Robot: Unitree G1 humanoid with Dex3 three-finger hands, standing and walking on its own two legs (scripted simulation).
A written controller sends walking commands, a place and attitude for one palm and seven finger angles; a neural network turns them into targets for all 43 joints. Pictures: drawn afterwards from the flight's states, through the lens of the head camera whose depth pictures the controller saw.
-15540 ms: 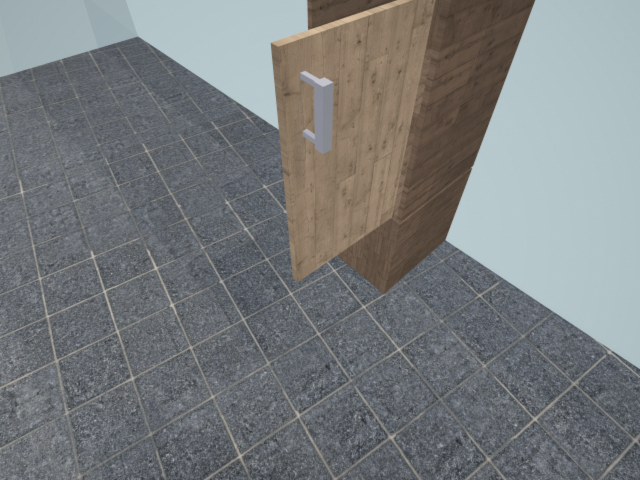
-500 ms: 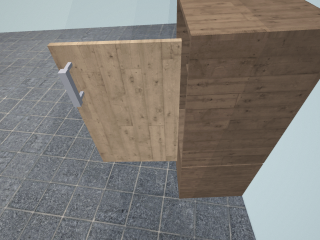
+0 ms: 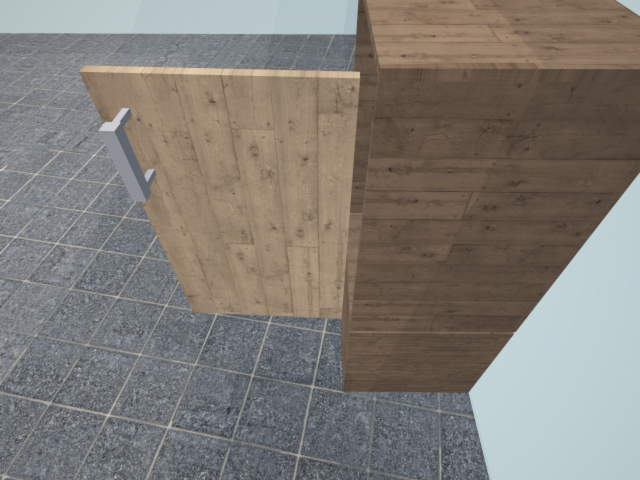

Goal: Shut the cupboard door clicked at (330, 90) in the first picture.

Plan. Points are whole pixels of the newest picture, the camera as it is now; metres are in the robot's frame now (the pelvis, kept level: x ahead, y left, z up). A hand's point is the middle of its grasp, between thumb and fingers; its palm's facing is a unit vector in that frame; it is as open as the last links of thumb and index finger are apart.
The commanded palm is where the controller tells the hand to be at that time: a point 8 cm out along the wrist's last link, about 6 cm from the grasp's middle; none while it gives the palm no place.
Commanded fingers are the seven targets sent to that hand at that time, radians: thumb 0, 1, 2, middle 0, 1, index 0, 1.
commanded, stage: shuffle to correct the standing spot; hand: left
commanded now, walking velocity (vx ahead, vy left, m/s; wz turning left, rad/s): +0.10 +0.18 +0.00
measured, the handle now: (133, 155) +0.50 +0.31 +0.14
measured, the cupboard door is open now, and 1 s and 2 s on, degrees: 88 88 88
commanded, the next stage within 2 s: come to a stop and stand still in 0.42 s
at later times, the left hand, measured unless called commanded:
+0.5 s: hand out of the picture +0.06 +0.25 -0.17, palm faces +0.08 -0.96 -0.26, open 7.4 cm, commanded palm none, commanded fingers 0.00 0.90 0.90 -0.20 -0.30 -0.20 -0.30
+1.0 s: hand out of the picture +0.13 +0.27 -0.16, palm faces -0.01 -0.96 -0.29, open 7.4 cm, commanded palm none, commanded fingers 0.00 0.90 0.90 -0.20 -0.30 -0.20 -0.30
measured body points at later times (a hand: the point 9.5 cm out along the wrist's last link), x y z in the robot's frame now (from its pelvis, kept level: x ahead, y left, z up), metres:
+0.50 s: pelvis +0.06 +0.06 +0.00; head +0.10 +0.05 +0.45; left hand +0.05 +0.30 -0.15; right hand +0.11 -0.18 -0.16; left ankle +0.05 +0.20 -0.69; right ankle -0.01 -0.07 -0.74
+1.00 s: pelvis +0.07 +0.08 +0.00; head +0.10 +0.05 +0.44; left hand +0.13 +0.32 -0.14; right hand +0.13 -0.14 -0.17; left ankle +0.10 +0.22 -0.72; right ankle +0.05 +0.02 -0.74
